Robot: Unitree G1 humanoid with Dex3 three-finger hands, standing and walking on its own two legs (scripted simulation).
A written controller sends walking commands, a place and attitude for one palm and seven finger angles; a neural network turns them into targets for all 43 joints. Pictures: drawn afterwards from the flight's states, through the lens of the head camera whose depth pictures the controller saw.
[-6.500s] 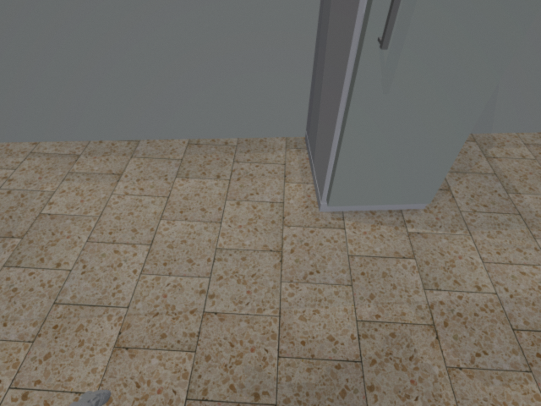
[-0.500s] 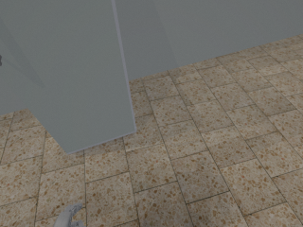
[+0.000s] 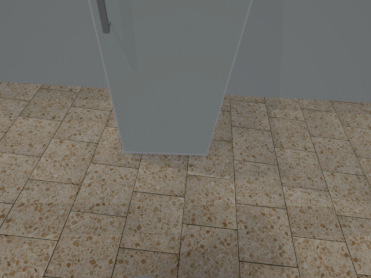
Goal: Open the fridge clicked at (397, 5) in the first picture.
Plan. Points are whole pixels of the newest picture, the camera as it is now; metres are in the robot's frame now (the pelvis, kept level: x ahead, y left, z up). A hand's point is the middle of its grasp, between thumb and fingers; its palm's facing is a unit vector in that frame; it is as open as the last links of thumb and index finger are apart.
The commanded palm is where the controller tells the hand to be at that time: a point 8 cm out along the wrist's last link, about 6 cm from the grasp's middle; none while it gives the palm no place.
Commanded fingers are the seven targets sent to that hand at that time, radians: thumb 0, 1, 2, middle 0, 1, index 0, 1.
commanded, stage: turn to face it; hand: left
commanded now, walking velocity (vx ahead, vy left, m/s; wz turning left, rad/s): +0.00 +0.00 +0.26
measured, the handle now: out of the picture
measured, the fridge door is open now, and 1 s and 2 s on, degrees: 0 0 0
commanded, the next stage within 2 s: take the last steps up to it in 0.10 s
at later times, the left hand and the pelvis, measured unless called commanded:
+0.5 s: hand out of the picture +0.02 +0.18 -0.14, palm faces +0.18 -0.96 -0.24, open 7.4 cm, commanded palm none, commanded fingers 0.00 0.90 0.90 -0.20 -0.30 -0.20 -0.30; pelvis -0.01 -0.01 +0.01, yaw +7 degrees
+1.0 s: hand out of the picture -0.01 +0.25 -0.17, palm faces +0.28 -0.95 -0.15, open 7.4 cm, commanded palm none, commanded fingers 0.00 0.90 0.90 -0.20 -0.30 -0.20 -0.30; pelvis +0.13 +0.12 +0.00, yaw +10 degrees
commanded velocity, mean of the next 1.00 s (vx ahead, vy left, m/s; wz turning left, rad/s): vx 0.25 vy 0.05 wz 0.11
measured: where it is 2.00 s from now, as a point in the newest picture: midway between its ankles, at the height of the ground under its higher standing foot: (149, 249)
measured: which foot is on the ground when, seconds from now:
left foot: down 0.00-0.44, up 0.46-0.88, down 0.90-1.00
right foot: up 0.00-0.42, down 0.44-0.92, up 0.94-1.00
